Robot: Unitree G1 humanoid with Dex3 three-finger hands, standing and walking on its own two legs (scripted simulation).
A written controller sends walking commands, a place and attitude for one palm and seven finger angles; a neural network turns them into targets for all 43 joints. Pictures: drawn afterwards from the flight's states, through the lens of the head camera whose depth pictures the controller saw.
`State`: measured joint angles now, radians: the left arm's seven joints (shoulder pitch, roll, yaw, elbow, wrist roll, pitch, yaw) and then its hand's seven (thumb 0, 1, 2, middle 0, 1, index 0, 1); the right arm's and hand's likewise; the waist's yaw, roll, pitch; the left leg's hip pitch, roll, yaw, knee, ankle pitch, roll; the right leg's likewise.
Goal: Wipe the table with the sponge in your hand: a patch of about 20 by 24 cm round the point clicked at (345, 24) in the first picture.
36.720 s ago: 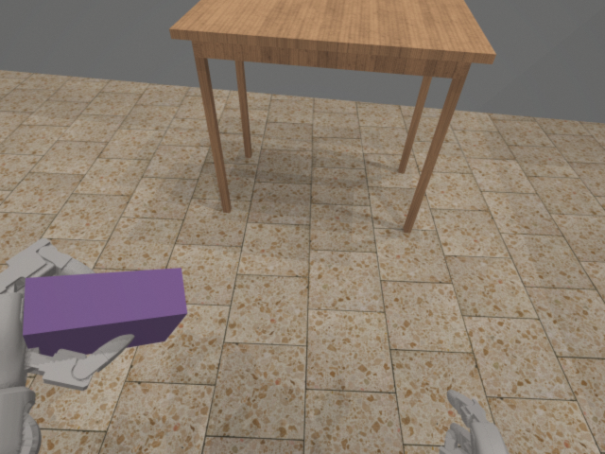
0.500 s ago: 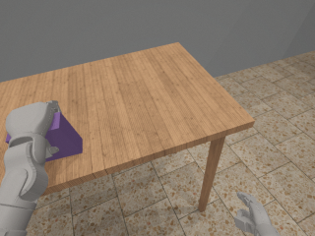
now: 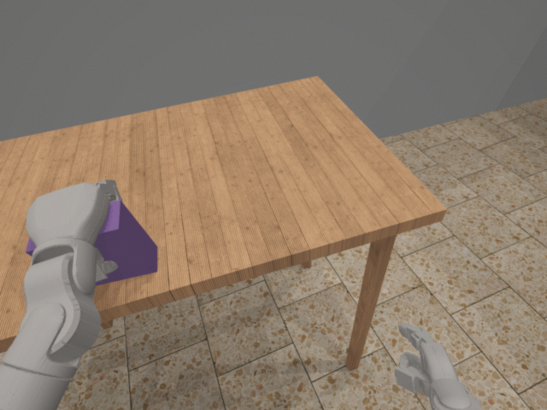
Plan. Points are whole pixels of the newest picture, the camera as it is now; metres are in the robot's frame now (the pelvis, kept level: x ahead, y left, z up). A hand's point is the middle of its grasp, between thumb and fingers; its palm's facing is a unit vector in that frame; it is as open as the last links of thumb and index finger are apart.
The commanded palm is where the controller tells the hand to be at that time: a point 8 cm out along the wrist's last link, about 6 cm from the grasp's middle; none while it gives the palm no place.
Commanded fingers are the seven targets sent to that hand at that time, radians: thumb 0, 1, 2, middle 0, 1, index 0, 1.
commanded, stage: lift the sponge slowly off the table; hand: left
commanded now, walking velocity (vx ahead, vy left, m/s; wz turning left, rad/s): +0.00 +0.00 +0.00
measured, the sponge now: (108, 255) +0.27 +0.30 +0.10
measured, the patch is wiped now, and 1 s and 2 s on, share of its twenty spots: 1.00 1.00 1.00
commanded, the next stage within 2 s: bring the sponge back beside the body in 1.92 s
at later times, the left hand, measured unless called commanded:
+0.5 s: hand (96, 235) +0.26 +0.28 +0.16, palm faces +0.12 -0.06 -0.99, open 9.1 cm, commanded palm +0.22 +0.28 +0.23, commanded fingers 0.00 0.10 1.30 -1.20 -1.60 -1.20 -1.60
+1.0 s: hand (81, 224) +0.26 +0.29 +0.19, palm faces +0.12 -0.04 -0.99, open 9.1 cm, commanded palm +0.22 +0.29 +0.26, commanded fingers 0.00 0.10 1.30 -1.20 -1.60 -1.20 -1.60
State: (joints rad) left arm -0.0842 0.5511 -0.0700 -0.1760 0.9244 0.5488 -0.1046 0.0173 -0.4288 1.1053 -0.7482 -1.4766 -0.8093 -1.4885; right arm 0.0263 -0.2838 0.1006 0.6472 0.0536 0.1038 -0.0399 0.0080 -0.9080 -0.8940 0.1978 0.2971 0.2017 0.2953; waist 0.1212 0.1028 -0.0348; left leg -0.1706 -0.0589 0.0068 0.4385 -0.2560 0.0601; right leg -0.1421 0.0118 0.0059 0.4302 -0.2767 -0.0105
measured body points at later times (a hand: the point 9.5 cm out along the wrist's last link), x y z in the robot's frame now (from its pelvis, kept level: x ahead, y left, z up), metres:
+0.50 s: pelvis +0.00 -0.01 +0.00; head -0.01 -0.05 +0.45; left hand +0.25 +0.28 +0.21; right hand +0.25 -0.20 -0.08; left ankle -0.01 +0.08 -0.74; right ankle -0.03 -0.12 -0.74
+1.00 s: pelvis -0.02 -0.02 +0.00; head -0.03 -0.06 +0.45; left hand +0.25 +0.29 +0.24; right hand +0.24 -0.21 -0.08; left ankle -0.01 +0.08 -0.74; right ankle -0.03 -0.12 -0.74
